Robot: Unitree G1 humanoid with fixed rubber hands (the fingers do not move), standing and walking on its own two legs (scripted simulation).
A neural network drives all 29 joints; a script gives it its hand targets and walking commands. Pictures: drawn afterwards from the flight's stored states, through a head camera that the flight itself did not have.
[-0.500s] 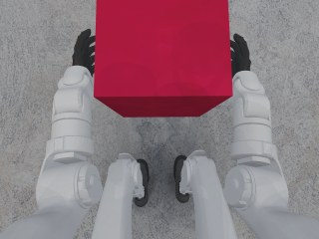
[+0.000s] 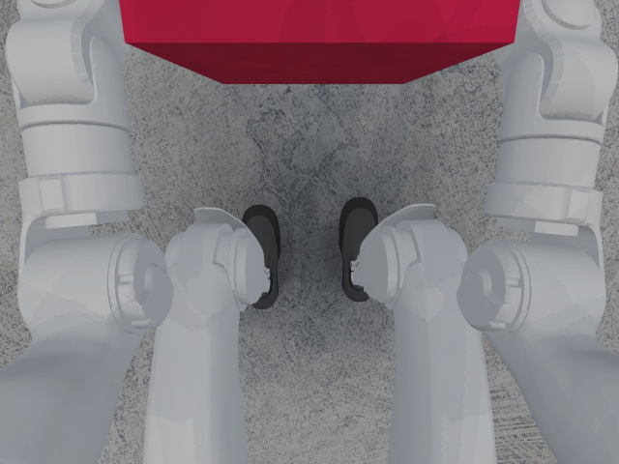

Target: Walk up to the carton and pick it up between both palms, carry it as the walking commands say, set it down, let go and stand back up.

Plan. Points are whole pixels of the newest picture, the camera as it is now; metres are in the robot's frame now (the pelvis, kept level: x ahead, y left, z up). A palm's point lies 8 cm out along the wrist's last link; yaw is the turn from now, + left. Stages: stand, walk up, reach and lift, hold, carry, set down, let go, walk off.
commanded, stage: set down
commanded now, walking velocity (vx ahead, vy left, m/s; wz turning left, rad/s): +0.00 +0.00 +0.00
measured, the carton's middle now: out of the picture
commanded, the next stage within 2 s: none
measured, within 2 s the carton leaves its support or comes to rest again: neither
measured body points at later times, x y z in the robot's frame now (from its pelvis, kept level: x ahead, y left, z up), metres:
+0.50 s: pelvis +0.02 +0.01 -0.06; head +0.40 +0.00 +0.16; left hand +0.60 +0.17 -0.21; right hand +0.59 -0.17 -0.21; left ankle +0.14 +0.10 -0.45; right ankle +0.15 -0.09 -0.45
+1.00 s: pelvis +0.03 +0.00 -0.11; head +0.41 +0.00 +0.12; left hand +0.63 +0.17 -0.25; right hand +0.61 -0.18 -0.26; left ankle +0.14 +0.10 -0.45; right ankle +0.15 -0.09 -0.45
